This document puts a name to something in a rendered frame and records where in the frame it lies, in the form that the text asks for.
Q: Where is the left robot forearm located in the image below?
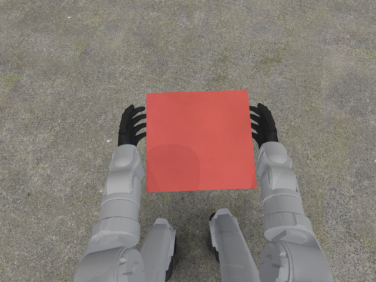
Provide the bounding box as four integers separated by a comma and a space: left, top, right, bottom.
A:
74, 144, 145, 282

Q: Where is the robot left upper arm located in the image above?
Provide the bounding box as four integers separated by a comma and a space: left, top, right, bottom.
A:
75, 246, 146, 282

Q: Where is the left robot hand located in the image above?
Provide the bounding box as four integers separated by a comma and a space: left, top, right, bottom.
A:
118, 105, 146, 146

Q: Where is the robot thigh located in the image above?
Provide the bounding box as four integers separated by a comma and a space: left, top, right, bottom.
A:
209, 214, 261, 282
139, 224, 176, 282

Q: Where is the robot right upper arm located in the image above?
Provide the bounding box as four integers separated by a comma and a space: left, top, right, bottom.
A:
259, 240, 332, 282

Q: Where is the right robot forearm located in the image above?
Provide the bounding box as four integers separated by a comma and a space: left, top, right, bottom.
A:
257, 142, 333, 282

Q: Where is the robot right thigh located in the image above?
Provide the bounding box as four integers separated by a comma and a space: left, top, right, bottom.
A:
209, 214, 261, 282

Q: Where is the robot left thigh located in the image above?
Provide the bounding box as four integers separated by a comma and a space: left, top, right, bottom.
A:
139, 224, 176, 282

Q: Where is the right robot hand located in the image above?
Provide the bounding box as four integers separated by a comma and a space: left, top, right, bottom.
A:
249, 103, 278, 149

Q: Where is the carton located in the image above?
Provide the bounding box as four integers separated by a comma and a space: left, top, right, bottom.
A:
146, 90, 257, 193

